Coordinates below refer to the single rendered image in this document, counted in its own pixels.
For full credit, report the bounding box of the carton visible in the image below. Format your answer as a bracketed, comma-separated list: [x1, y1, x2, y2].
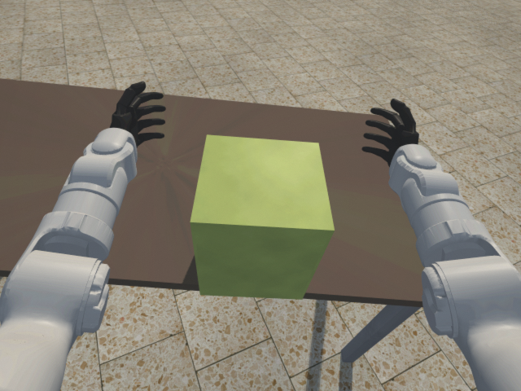
[190, 134, 335, 300]

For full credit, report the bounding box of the left robot forearm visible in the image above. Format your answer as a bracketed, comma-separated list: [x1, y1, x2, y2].
[0, 128, 138, 324]

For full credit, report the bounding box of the right robot forearm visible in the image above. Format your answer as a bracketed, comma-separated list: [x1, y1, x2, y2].
[388, 144, 521, 283]

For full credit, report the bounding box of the robot left hand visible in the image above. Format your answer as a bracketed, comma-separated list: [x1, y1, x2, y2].
[110, 81, 166, 147]

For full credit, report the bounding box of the left robot upper arm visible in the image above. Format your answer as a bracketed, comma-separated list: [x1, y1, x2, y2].
[0, 250, 110, 391]

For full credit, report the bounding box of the robot right hand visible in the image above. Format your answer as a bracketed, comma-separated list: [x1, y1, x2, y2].
[362, 99, 419, 167]

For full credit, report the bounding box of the right robot upper arm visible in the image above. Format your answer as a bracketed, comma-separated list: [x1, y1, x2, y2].
[422, 255, 521, 391]

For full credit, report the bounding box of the table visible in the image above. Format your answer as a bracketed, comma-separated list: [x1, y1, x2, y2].
[0, 78, 424, 362]

